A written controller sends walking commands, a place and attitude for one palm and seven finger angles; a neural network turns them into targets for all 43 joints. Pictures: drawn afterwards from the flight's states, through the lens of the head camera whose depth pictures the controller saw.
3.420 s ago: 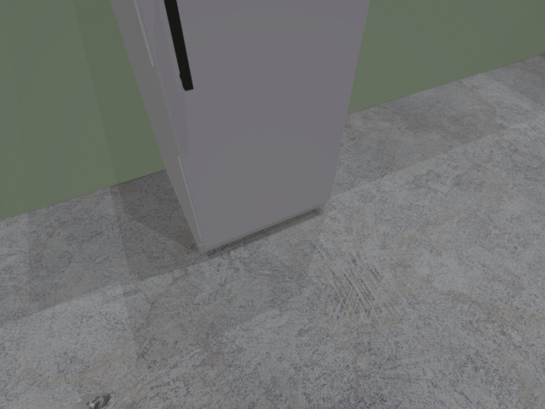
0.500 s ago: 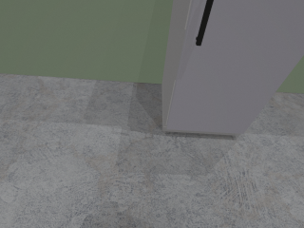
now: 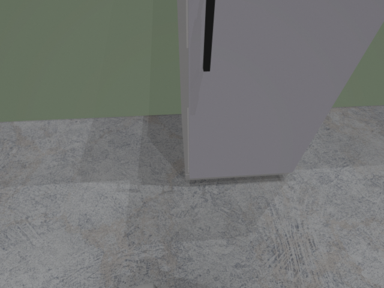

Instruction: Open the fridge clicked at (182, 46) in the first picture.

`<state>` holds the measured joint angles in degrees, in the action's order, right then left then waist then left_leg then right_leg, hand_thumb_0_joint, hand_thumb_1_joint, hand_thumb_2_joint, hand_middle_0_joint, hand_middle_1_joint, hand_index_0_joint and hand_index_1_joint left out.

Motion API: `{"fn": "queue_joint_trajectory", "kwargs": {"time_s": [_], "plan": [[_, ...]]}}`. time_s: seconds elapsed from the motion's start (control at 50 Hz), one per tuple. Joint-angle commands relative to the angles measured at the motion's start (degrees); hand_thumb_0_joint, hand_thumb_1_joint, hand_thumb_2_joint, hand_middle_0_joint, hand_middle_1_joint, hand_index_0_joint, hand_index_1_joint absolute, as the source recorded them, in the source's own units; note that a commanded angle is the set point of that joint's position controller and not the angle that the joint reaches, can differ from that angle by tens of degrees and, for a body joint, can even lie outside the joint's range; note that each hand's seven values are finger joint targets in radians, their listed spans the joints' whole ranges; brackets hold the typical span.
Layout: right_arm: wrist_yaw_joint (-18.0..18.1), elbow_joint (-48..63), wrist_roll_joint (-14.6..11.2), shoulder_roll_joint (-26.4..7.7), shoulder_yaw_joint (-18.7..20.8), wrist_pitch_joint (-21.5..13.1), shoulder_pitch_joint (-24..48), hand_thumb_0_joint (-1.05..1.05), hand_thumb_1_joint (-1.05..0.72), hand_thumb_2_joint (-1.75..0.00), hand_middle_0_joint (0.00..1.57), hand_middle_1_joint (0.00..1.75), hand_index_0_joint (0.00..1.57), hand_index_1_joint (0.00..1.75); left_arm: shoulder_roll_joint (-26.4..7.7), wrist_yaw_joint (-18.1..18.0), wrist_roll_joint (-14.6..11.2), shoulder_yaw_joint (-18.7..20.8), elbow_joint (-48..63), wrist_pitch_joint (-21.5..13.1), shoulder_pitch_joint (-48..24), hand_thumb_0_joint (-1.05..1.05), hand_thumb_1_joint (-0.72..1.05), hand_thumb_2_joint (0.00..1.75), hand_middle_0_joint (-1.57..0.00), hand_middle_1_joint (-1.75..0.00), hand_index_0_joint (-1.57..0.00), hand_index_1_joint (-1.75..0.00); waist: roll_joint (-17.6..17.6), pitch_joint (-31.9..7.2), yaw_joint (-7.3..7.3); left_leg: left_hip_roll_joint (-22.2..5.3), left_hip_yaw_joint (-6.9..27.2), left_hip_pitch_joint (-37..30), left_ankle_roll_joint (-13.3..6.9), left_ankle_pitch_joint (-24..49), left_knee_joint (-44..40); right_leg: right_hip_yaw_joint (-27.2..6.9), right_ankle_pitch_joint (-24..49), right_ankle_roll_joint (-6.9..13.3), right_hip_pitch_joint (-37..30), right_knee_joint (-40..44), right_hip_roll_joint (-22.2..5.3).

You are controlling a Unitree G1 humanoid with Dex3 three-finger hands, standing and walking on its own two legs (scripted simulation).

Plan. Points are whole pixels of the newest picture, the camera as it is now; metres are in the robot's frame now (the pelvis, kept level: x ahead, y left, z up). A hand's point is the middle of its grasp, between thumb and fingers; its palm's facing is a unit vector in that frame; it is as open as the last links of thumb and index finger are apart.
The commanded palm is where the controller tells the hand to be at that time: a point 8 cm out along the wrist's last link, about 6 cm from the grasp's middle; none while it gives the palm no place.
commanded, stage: take the last steps up to it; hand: left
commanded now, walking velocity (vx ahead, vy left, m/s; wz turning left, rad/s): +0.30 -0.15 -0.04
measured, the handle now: (208, 18) +0.75 -0.02 +0.21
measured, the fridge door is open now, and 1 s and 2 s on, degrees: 0 0 0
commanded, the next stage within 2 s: come to a stop and stand still in 0.54 s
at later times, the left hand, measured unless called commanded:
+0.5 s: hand (140, 256) +0.23 +0.14 -0.16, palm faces -0.04 -0.99 -0.15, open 7.3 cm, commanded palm none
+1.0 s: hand (168, 210) +0.36 +0.08 -0.18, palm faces +0.06 -0.98 -0.20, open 7.3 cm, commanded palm none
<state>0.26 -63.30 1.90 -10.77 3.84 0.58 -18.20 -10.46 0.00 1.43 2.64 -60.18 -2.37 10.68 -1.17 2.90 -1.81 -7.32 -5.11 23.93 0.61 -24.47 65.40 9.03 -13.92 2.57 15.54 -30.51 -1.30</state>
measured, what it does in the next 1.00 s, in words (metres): walks ahead: left foot, then right foot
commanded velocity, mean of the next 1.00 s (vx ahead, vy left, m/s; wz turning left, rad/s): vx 0.04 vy -0.03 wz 0.01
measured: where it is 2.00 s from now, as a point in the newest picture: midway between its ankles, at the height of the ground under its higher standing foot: outside the picture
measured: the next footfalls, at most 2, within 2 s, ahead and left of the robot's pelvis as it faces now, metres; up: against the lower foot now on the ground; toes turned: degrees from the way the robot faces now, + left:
left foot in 0.20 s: +0.17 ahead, +0.10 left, +0.00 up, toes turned +10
right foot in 0.60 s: +0.33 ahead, -0.23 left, +0.00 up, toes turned -11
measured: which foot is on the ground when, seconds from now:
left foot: up 0.00-0.18, down 0.20-0.60, up 0.62-1.00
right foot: down 0.00-0.20, up 0.22-0.58, down 0.60-1.00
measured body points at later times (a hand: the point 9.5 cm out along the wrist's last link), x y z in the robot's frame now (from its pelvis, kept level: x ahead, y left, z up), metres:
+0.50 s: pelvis +0.18 -0.04 +0.01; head +0.22 -0.03 +0.46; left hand +0.23 +0.19 -0.15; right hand +0.12 -0.27 -0.13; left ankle +0.14 +0.09 -0.73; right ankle +0.23 -0.22 -0.68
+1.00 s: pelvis +0.32 -0.10 +0.00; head +0.37 -0.08 +0.44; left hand +0.36 +0.14 -0.16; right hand +0.45 -0.34 -0.14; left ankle +0.36 -0.02 -0.72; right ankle +0.29 -0.23 -0.73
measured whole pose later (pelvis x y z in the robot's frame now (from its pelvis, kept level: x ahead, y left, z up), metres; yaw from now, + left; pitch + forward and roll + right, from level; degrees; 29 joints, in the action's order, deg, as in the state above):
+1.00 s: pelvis +0.32 -0.10 +0.00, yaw +0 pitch +0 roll -1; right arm 0.2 -54.3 1.0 -11.2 3.9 2.3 -2.3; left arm -9.6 -2.0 1.5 2.8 -57.7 1.1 11.1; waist 0.4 6.4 2.0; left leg 0.1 -4.1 23.2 2.5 -17.4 40.3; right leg 9.2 -19.4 -1.1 13.0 -33.2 -4.7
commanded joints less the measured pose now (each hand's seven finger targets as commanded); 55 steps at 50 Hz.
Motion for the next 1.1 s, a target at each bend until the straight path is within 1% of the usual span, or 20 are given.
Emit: {"fn": "queue_joint_trajectory", "kwargs": {"time_s": [0.0,0.14,0.18,0.2,0.26,0.32,0.46,0.52,0.56,0.58,0.6,0.62,0.66,0.7,0.86,0.96,0.98,1.0,1.02,1.08], "plan": [[-0.46,4.59,0.01,-0.52,-0.18,-0.7,-1.69,0.0,-0.9,-0.9,0.2,0.3,0.2,0.3,-6.59,-1.0,0.39,0.8,0.5,-0.22,3.85,0.0,0.9,0.9,-0.2,-0.3,-0.2,-0.3,8.14,1.23,-0.22,-1.39,-0.69,0.49,0.44,3.58,-9.74,-12.13,-8.22,7.04,4.33,20.46,-12.68],[0.16,3.47,-0.05,-2.95,0.22,-2.95,-5.53,0.0,-0.9,-0.9,0.2,0.3,0.2,0.3,-5.59,0.17,-0.34,1.09,-0.04,0.38,6.0,0.0,0.9,0.9,-0.2,-0.3,-0.2,-0.3,-0.16,0.52,-2.91,0.87,-3.34,-19.54,0.16,9.55,-35.48,-9.75,-7.47,4.57,8.29,6.24,-7.16],[1.3,1.6,0.95,-12.7,2.41,-3.47,-15.12,0.0,-0.9,-0.9,0.2,0.3,0.2,0.3,-1.55,1.34,-0.26,0.52,3.41,0.66,4.6,0.0,0.9,0.9,-0.2,-0.3,-0.2,-0.3,-18.97,1.11,-6.09,-21.61,31.31,-25.28,-9.02,-9.69,-55.32,-1.68,-17.09,-0.52,23.23,-24.12,2.54],[1.91,1.4,0.63,-12.64,2.21,-3.36,-13.48,0.0,-0.9,-0.9,0.2,0.3,0.2,0.3,-4.75,1.31,0.75,1.13,4.51,1.19,1.48,0.0,0.9,0.9,-0.2,-0.3,-0.2,-0.3,-13.47,2.3,-5.63,-23.62,34.59,-22.16,-10.37,-9.75,-57.67,-8.28,-15.43,-0.56,25.57,-34.04,-0.61],[2.24,4.3,0.0,-6.21,0.52,-4.55,-3.5,0.0,-0.9,-0.9,0.2,0.3,0.2,0.3,-4.09,2.26,1.1,1.96,2.81,1.43,3.83,0.0,0.9,0.9,-0.2,-0.3,-0.2,-0.3,-4.1,4.38,0.04,-17.92,20.24,-15.7,-8.64,1.63,-56.9,-10.6,-3.56,-2.29,24.31,-38.0,-5.64],[2.22,3.62,-0.16,-6.1,0.47,-5.04,-3.13,0.0,-0.9,-0.9,0.2,0.3,0.2,0.3,-1.87,2.45,0.77,1.73,1.69,2.46,5.82,0.0,0.9,0.9,-0.2,-0.3,-0.2,-0.3,-4.96,1.25,1.01,-13.28,7.31,-15.83,-7.4,13.6,-54.49,-8.62,-0.01,-3.9,19.82,-32.47,-6.33],[1.26,1.94,0.2,-7.55,1.44,-3.74,-5.63,0.0,-0.9,-0.9,0.2,0.3,0.2,0.3,-1.23,2.67,0.06,1.14,3.53,2.11,-1.69,0.0,0.9,0.9,-0.2,-0.3,-0.2,-0.3,-8.39,2.78,-1.31,-10.32,1.47,-15.1,-6.65,17.59,-52.69,-1.96,0.88,-4.9,13.09,-10.16,-5.1],[1.26,1.82,0.29,-9.18,2.19,-3.13,-4.09,0.0,-0.9,-0.9,0.2,0.3,0.2,0.3,-2.57,2.7,0.1,1.51,2.38,1.32,1.45,0.0,0.9,0.9,-0.2,-0.3,-0.2,-0.3,-8.34,-0.87,0.51,-10.17,0.98,-14.94,-4.84,16.51,-46.28,0.31,2.19,-3.81,3.32,-1.48,-2.6],[0.69,1.47,-0.25,-7.23,1.9,-2.87,-3.84,0.0,-0.9,-0.9,0.2,0.3,0.2,0.3,-6.87,2.02,0.08,2.52,-1.37,0.31,12.21,0.0,0.9,0.9,-0.2,-0.3,-0.2,-0.3,0.73,-5.82,5.61,-5.21,-3.28,-6.75,-1.73,15.53,-31.59,-1.24,4.62,-1.9,-14.94,4.77,-2.48],[0.27,2.31,-0.8,-2.64,0.59,-3.11,-5.19,0.0,-0.9,-0.9,0.2,0.3,0.2,0.3,-13.24,1.08,0.47,4.0,-3.38,-0.37,18.85,0.0,0.9,0.9,-0.2,-0.3,-0.2,-0.3,16.56,-10.88,8.15,0.45,-7.05,5.61,0.0,0.92,-15.21,-16.77,3.94,2.1,-27.01,8.66,-15.65],[0.52,5.11,-1.27,-1.75,-0.37,-2.81,-1.45,0.0,-0.9,-0.9,0.2,0.3,0.2,0.3,-15.91,0.53,-0.27,3.89,-3.86,-0.18,22.25,0.0,0.9,0.9,-0.2,-0.3,-0.2,-0.3,18.11,-12.17,9.18,3.99,-1.81,11.13,-0.45,-13.77,-2.41,-27.0,11.14,5.96,-26.95,12.95,-22.29],[0.81,5.18,-1.42,-1.8,-0.24,-2.58,0.56,0.0,-0.9,-0.9,0.2,0.3,0.2,0.3,-14.92,0.0,-0.26,3.76,-3.67,-0.37,19.4,0.0,0.9,0.9,-0.2,-0.3,-0.2,-0.3,22.11,-12.41,8.53,2.28,2.59,12.16,-0.97,-11.77,3.85,-26.69,16.97,6.9,-22.73,13.69,-21.77],[1.06,4.01,-1.18,-1.74,-0.25,-2.45,1.17,0.0,-0.9,-0.9,0.2,0.3,0.2,0.3,-7.37,-1.22,-0.35,1.76,-1.43,-0.36,9.32,0.0,0.9,0.9,-0.2,-0.3,-0.2,-0.3,6.83,-5.46,4.23,-0.61,4.42,9.07,-0.04,-3.96,3.56,-17.71,30.17,7.56,-13.11,10.99,-20.43],[1.23,1.74,-1.3,0.73,-1.44,-1.19,-1.83,0.0,-0.9,-0.9,0.2,0.3,0.2,0.3,-5.76,-1.65,0.16,0.47,0.54,-0.37,3.61,0.0,0.9,0.9,-0.2,-0.3,-0.2,-0.3,6.06,-3.85,0.69,0.48,3.73,0.61,1.33,-0.97,-7.01,-9.15,43.07,4.8,-4.22,9.32,-17.12],[0.51,8.13,-1.16,-3.41,0.43,2.02,7.53,0.0,-0.9,-0.9,0.2,0.3,0.2,0.3,-9.83,-3.31,0.42,2.69,3.87,2.24,3.61,0.0,0.9,0.9,-0.2,-0.3,-0.2,-0.3,10.32,-3.9,3.1,4.82,4.38,2.53,1.96,0.05,-13.65,-10.78,48.85,8.42,-8.72,5.74,-20.93],[0.28,9.24,-0.91,-4.36,0.89,1.57,5.91,0.0,-0.9,-0.9,0.2,0.3,0.2,0.3,-10.71,-2.97,0.07,3.09,6.33,3.13,0.03,0.0,0.9,0.9,-0.2,-0.3,-0.2,-0.3,8.97,-5.37,0.25,5.29,2.3,-10.61,1.38,17.25,-36.14,-7.56,34.8,3.35,-5.15,-1.81,-15.61],[0.35,9.21,-0.43,-7.11,1.17,0.88,4.15,0.0,-0.9,-0.9,0.2,0.3,0.2,0.3,-9.23,-2.85,-0.45,2.65,6.87,3.39,1.7,0.0,0.9,0.9,-0.2,-0.3,-0.2,-0.3,0.98,-8.65,0.11,-0.71,5.82,-19.67,-0.96,39.93,-39.84,-4.15,21.84,-0.5,-0.71,-8.43,-10.72],[0.38,10.14,-0.34,-11.99,1.83,0.53,3.56,0.0,-0.9,-0.9,0.2,0.3,0.2,0.3,-6.09,-2.81,-1.04,1.91,7.45,3.74,5.26,0.0,0.9,0.9,-0.2,-0.3,-0.2,-0.3,-14.38,-11.29,0.57,-14.62,20.26,-26.46,-8.71,70.78,-40.34,-1.82,-13.03,-4.67,8.56,-20.14,-2.65],[1.02,11.01,-1.01,-13.18,1.76,0.98,3.9,0.0,-0.9,-0.9,0.2,0.3,0.2,0.3,-6.61,-3.44,-0.64,1.62,7.17,4.08,5.45,0.0,0.9,0.9,-0.2,-0.3,-0.2,-0.3,-12.51,-11.76,-0.39,-17.32,18.38,-20.99,-12.84,74.28,-41.78,-8.08,-26.27,-4.65,6.34,-32.62,0.24],[2.14,13.59,-0.65,-9.77,0.75,0.63,10.82,0.0,-0.9,-0.9,0.2,0.3,0.2,0.3,-7.36,-3.11,-0.46,2.57,6.27,4.61,4.37,0.0,0.9,0.9,-0.2,-0.3,-0.2,-0.3,-5.89,-8.72,1.45,-12.34,15.62,-17.51,-13.0,61.79,-41.11,-14.0,-18.75,-5.46,12.32,-43.89,0.5]]}}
